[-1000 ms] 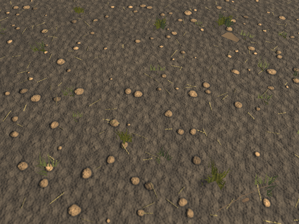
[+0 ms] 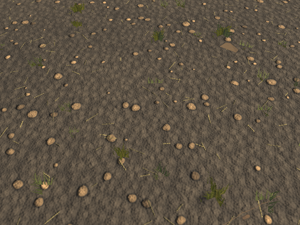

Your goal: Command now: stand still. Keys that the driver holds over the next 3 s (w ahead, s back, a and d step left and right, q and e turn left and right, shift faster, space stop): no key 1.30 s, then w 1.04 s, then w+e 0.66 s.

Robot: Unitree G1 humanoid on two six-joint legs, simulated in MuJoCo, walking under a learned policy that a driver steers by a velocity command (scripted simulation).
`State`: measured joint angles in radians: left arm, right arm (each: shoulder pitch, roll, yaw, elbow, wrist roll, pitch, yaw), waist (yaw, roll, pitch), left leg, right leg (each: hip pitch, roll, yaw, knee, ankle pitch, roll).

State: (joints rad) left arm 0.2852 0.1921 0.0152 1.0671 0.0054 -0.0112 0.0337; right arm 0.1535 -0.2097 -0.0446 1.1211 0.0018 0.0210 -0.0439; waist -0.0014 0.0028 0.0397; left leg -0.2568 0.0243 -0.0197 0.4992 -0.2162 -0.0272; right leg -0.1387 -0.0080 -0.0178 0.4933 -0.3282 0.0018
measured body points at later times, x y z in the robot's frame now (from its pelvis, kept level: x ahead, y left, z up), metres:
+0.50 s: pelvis +0.00 +0.00 +0.00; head +0.01 +0.00 +0.45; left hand -0.02 +0.23 -0.16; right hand +0.03 -0.24 -0.16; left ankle +0.03 +0.14 -0.74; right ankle -0.04 -0.12 -0.74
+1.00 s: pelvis +0.00 +0.00 +0.00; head +0.02 +0.00 +0.45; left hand -0.03 +0.23 -0.16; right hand +0.02 -0.24 -0.16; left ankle +0.03 +0.14 -0.74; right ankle -0.04 -0.12 -0.74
